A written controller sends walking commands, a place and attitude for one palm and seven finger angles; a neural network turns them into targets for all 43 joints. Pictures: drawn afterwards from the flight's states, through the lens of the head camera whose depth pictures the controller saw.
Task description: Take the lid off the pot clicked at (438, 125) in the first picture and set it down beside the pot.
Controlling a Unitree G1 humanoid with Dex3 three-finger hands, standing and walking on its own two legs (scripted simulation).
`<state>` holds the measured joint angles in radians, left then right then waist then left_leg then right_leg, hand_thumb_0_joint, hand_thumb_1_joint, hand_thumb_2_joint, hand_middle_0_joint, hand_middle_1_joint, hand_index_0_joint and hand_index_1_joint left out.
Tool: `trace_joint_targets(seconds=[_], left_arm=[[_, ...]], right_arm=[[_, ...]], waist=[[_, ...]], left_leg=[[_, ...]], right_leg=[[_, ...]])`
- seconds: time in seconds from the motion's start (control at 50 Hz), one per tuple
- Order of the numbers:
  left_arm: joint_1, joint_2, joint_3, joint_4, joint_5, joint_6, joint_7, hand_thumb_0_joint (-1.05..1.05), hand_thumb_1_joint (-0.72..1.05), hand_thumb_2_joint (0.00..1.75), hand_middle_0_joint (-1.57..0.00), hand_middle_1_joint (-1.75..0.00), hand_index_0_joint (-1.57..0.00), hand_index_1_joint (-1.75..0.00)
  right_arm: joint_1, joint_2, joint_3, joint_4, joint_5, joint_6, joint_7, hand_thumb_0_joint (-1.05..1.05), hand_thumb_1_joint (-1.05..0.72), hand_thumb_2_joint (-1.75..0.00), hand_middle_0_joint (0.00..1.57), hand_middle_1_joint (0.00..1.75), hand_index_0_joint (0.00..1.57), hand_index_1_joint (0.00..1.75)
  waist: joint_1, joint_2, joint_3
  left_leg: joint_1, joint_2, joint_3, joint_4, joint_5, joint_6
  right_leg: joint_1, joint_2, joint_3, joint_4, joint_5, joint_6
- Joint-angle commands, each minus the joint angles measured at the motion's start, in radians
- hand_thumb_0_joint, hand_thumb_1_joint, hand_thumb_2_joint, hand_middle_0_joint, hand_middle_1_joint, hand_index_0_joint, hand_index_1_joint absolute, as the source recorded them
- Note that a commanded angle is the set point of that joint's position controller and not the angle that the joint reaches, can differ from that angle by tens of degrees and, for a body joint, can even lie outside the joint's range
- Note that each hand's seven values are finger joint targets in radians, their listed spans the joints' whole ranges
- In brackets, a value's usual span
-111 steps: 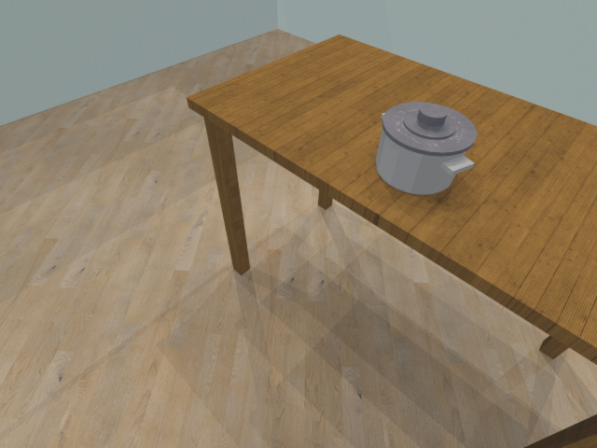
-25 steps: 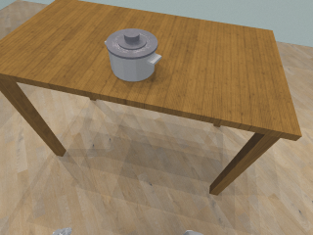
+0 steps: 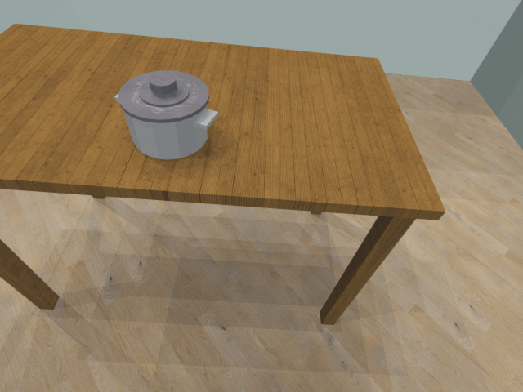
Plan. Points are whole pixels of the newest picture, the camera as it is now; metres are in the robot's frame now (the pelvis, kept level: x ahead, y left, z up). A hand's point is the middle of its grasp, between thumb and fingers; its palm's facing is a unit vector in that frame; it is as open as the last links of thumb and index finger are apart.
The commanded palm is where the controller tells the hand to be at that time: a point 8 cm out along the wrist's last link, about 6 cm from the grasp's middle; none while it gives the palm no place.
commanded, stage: take the last steps up to it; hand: left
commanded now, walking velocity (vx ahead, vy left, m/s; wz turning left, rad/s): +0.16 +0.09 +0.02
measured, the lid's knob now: (163, 83) +0.63 +0.22 +0.13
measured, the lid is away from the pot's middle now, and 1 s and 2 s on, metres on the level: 0.00 0.00 0.00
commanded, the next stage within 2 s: come to a stop and stand still in 0.16 s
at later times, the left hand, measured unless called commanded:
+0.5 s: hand out of the picture +0.03 +0.22 -0.19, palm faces +0.06 -0.98 -0.18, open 7.3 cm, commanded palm none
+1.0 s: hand out of the picture +0.12 +0.18 -0.18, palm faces +0.02 -0.97 -0.23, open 7.4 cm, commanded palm none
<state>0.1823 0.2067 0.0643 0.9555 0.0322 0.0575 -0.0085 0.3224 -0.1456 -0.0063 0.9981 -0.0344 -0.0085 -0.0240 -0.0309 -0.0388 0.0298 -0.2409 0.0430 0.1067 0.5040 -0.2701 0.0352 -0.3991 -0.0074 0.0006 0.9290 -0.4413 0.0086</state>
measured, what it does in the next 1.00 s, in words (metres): steps on the spot: right foot, then left foot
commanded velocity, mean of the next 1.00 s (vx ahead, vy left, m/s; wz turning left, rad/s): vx -0.02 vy -0.03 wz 0.01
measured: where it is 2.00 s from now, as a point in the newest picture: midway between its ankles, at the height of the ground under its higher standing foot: outside the picture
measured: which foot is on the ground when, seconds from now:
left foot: down 0.00-0.16, up 0.18-0.38, down 0.40-1.00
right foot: up 0.00-0.14, down 0.16-0.42, up 0.44-0.76, down 0.78-1.00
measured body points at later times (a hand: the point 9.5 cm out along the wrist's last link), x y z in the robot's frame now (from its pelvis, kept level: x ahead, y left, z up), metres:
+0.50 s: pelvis +0.08 +0.04 -0.01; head +0.10 +0.07 +0.44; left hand +0.03 +0.27 -0.18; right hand +0.13 -0.19 -0.15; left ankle +0.10 +0.15 -0.74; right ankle +0.01 -0.11 -0.72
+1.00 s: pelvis +0.05 +0.00 -0.01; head +0.04 +0.00 +0.44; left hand +0.12 +0.23 -0.16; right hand +0.09 -0.25 -0.16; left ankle +0.08 +0.11 -0.74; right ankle +0.06 -0.11 -0.74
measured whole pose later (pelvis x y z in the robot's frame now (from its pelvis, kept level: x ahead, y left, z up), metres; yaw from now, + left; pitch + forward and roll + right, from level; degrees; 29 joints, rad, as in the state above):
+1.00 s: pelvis +0.05 +0.00 -0.01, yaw +0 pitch -3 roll +0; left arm 0.25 0.18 0.01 0.93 0.02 0.02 0.04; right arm 0.27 -0.19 -0.04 0.96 -0.02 0.02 -0.01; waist -0.02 0.00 0.01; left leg -0.29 0.03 0.05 0.63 -0.28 0.01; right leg -0.25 -0.01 -0.06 0.63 -0.33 -0.02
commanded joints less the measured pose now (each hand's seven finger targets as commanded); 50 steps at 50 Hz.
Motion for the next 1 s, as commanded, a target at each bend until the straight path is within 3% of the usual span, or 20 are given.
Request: trace_joint_targets(seconds=[0.0, 0.08, 0.1, 0.14, 0.16, 0.22, 0.28, 0.34, 0.38, 0.42, 0.5, 0.6, 0.68, 0.72, 0.74, 0.76, 0.78, 0.8, 0.88, 0.98], left_arm=[[0.000, 0.013, -0.014, -0.053, -0.008, -0.042, 0.003, 0.00, 0.90, 0.90, -0.20, -0.30, -0.20, -0.30], [0.098, 0.004, -0.013, -0.009, -0.007, -0.062, 0.011, 0.00, 0.90, 0.90, -0.20, -0.30, -0.20, -0.30], [0.139, 0.037, -0.006, 0.014, -0.007, -0.070, 0.020, 0.00, 0.90, 0.90, -0.20, -0.30, -0.20, -0.30], [0.240, 0.174, 0.025, 0.042, -0.008, -0.070, 0.030, 0.00, 0.90, 0.90, -0.20, -0.30, -0.20, -0.30], [0.261, 0.177, 0.033, 0.046, -0.010, -0.078, 0.037, 0.00, 0.90, 0.90, -0.20, -0.30, -0.20, -0.30], [0.200, 0.100, 0.019, 0.052, -0.004, -0.092, 0.044, 0.00, 0.90, 0.90, -0.20, -0.30, -0.20, -0.30], [0.135, 0.095, 0.010, 0.044, 0.000, -0.088, 0.046, 0.00, 0.90, 0.90, -0.20, -0.30, -0.20, -0.30], [0.135, 0.069, -0.005, 0.071, -0.013, -0.071, 0.048, 0.00, 0.90, 0.90, -0.20, -0.30, -0.20, -0.30], [0.217, 0.025, -0.012, 0.076, -0.024, -0.054, 0.052, 0.00, 0.90, 0.90, -0.20, -0.30, -0.20, -0.30], [0.217, 0.008, -0.020, 0.097, -0.018, -0.036, 0.058, 0.00, 0.90, 0.90, -0.20, -0.30, -0.20, -0.30], [0.170, 0.028, -0.010, 0.073, -0.014, -0.026, 0.049, 0.00, 0.90, 0.90, -0.20, -0.30, -0.20, -0.30], [0.160, 0.028, 0.010, 0.017, -0.011, -0.003, 0.035, 0.00, 0.90, 0.90, -0.20, -0.30, -0.20, -0.30], [0.195, 0.017, 0.006, 0.009, -0.009, -0.016, 0.029, 0.00, 0.90, 0.90, -0.20, -0.30, -0.20, -0.30], [0.221, 0.052, 0.007, 0.017, 0.001, -0.029, 0.034, 0.00, 0.90, 0.90, -0.20, -0.30, -0.20, -0.30], [0.237, 0.095, -0.010, 0.005, 0.008, -0.038, 0.065, 0.00, 0.90, 0.90, -0.20, -0.30, -0.20, -0.30], [0.137, 0.168, 0.000, -0.036, 0.009, -0.042, 0.063, 0.00, 0.90, 0.90, -0.20, -0.30, -0.20, -0.30], [0.098, 0.188, -0.001, -0.070, -0.002, -0.056, 0.065, 0.00, 0.90, 0.90, -0.20, -0.30, -0.20, -0.30], [0.069, 0.162, 0.000, -0.085, -0.006, -0.063, 0.072, 0.00, 0.90, 0.90, -0.20, -0.30, -0.20, -0.30], [0.025, 0.152, -0.009, -0.111, -0.006, -0.066, 0.069, 0.00, 0.90, 0.90, -0.20, -0.30, -0.20, -0.30], [0.102, 0.097, -0.026, -0.089, -0.015, -0.060, 0.059, 0.00, 0.90, 0.90, -0.20, -0.30, -0.20, -0.30]], right_arm=[[0.054, -0.173, -0.042, -0.016, 0.000, -0.020, -0.011, 0.00, -0.90, -0.90, 0.20, 0.30, 0.20, 0.30], [0.079, -0.152, -0.043, 0.026, 0.013, -0.015, -0.006, 0.00, -0.90, -0.90, 0.20, 0.30, 0.20, 0.30], [0.073, -0.116, -0.038, 0.025, 0.021, -0.017, -0.002, 0.00, -0.90, -0.90, 0.20, 0.30, 0.20, 0.30], [0.014, -0.074, -0.033, -0.026, 0.017, -0.012, 0.008, 0.00, -0.90, -0.90, 0.20, 0.30, 0.20, 0.30], [-0.047, -0.094, -0.039, -0.041, 0.010, -0.004, 0.010, 0.00, -0.90, -0.90, 0.20, 0.30, 0.20, 0.30], [-0.043, -0.082, -0.046, -0.025, 0.012, -0.004, 0.021, 0.00, -0.90, -0.90, 0.20, 0.30, 0.20, 0.30], [-0.013, -0.042, -0.038, -0.012, 0.025, 0.001, 0.022, 0.00, -0.90, -0.90, 0.20, 0.30, 0.20, 0.30], [0.077, -0.063, -0.035, 0.035, 0.022, -0.008, 0.011, 0.00, -0.90, -0.90, 0.20, 0.30, 0.20, 0.30], [0.099, -0.195, -0.057, 0.031, 0.017, -0.018, -0.002, 0.00, -0.90, -0.90, 0.20, 0.30, 0.20, 0.30], [0.053, -0.192, -0.054, 0.038, 0.015, -0.012, -0.020, 0.00, -0.90, -0.90, 0.20, 0.30, 0.20, 0.30], [-0.010, -0.200, -0.063, 0.024, 0.013, 0.003, -0.041, 0.00, -0.90, -0.90, 0.20, 0.30, 0.20, 0.30], [-0.105, -0.200, -0.076, -0.021, 0.010, 0.010, -0.039, 0.00, -0.90, -0.90, 0.20, 0.30, 0.20, 0.30], [-0.153, -0.205, -0.083, -0.039, 0.005, 0.020, -0.022, 0.00, -0.90, -0.90, 0.20, 0.30, 0.20, 0.30], [-0.144, -0.163, -0.080, -0.040, 0.018, 0.028, -0.012, 0.00, -0.90, -0.90, 0.20, 0.30, 0.20, 0.30], [-0.184, -0.194, -0.079, -0.089, 0.038, 0.009, -0.003, 0.00, -0.90, -0.90, 0.20, 0.30, 0.20, 0.30], [-0.127, -0.122, -0.067, -0.107, 0.027, 0.020, 0.001, 0.00, -0.90, -0.90, 0.20, 0.30, 0.20, 0.30], [-0.106, -0.096, -0.056, -0.116, 0.025, 0.033, 0.002, 0.00, -0.90, -0.90, 0.20, 0.30, 0.20, 0.30], [-0.123, -0.116, -0.062, -0.125, 0.019, 0.036, 0.006, 0.00, -0.90, -0.90, 0.20, 0.30, 0.20, 0.30], [-0.045, -0.089, -0.050, -0.113, 0.021, 0.021, 0.015, 0.00, -0.90, -0.90, 0.20, 0.30, 0.20, 0.30], [-0.064, -0.142, -0.035, -0.103, 0.012, -0.002, 0.011, 0.00, -0.90, -0.90, 0.20, 0.30, 0.20, 0.30]], waist=[[-0.001, 0.175, -0.005], [0.039, 0.106, -0.005], [0.052, 0.047, -0.001], [0.091, -0.170, 0.049], [0.116, -0.177, 0.055], [0.061, -0.099, 0.086], [0.024, -0.119, 0.062], [-0.012, -0.078, 0.011], [0.010, 0.198, -0.083], [0.006, 0.278, -0.031], [0.002, 0.180, -0.048], [0.028, 0.183, -0.085], [0.049, 0.184, -0.070], [0.061, 0.046, -0.021], [0.089, -0.084, -0.057], [0.023, -0.053, -0.110], [0.012, -0.159, -0.150], [0.023, -0.262, -0.061], [-0.022, -0.073, 0.062], [0.035, 0.169, 0.046]], left_leg=[[0.076, 0.205, -0.218, -0.278, 0.038, 0.127], [0.007, 0.149, -0.159, -0.160, -0.017, 0.075], [-0.104, 0.102, -0.109, -0.087, -0.075, 0.035], [-0.330, -0.011, 0.010, 0.181, -0.263, -0.040], [-0.370, 0.010, -0.031, 0.314, -0.284, -0.043], [-0.373, 0.047, -0.081, 0.431, -0.168, -0.049], [-0.182, 0.030, -0.042, 0.245, -0.109, -0.064], [0.119, 0.008, -0.023, -0.048, 0.225, -0.065], [0.180, 0.245, -0.261, -0.096, 0.573, 0.043], [0.108, 0.292, -0.342, -0.198, 0.618, 0.100], [0.163, 0.318, -0.263, -0.113, 0.889, 0.163], [0.073, 0.298, -0.203, -0.154, 0.562, 0.145], [-0.038, 0.257, -0.189, -0.155, 0.235, 0.099], [-0.134, 0.136, -0.117, -0.030, 0.011, 0.019], [-0.074, 0.078, -0.001, 0.140, -0.045, -0.052], [-0.072, -0.007, -0.018, 0.207, -0.087, -0.080], [-0.070, -0.016, -0.022, 0.236, -0.156, -0.072], [-0.104, -0.014, -0.052, 0.297, -0.155, -0.053], [-0.019, -0.015, -0.048, 0.091, -0.051, -0.038], [-0.115, 0.097, -0.227, -0.115, -0.031, 0.025]], right_leg=[[0.006, -0.030, -0.066, -0.169, -0.038, -0.008], [0.234, -0.014, -0.099, -0.524, 0.147, -0.012], [0.350, -0.085, -0.010, -0.577, 0.155, -0.035], [0.382, -0.408, 0.378, -0.749, -0.030, -0.190], [0.365, -0.439, 0.444, -0.779, -0.013, -0.239], [0.327, -0.361, 0.235, -0.711, 0.281, -0.209], [0.216, -0.287, 0.052, -0.630, 0.536, -0.149], [0.107, -0.160, -0.039, -0.465, 0.441, -0.048], [0.082, -0.066, -0.083, -0.349, 0.055, 0.029], [0.076, -0.036, -0.053, -0.180, -0.115, 0.029], [-0.021, -0.048, 0.017, 0.006, -0.126, 0.018], [-0.006, -0.034, 0.036, 0.035, -0.037, 0.016], [0.159, -0.030, -0.027, -0.258, 0.053, 0.004], [0.244, -0.049, 0.001, -0.537, 0.227, 0.002], [0.173, -0.144, 0.104, -0.591, 0.396, -0.022], [0.220, -0.253, 0.209, -0.553, 0.614, -0.096], [0.168, -0.269, 0.196, -0.575, 0.345, -0.141], [0.100, -0.243, 0.207, -0.592, 0.283, -0.150], [-0.013, -0.191, 0.132, -0.536, 0.198, -0.130], [0.112, -0.044, 0.011, -0.453, 0.102, -0.047]])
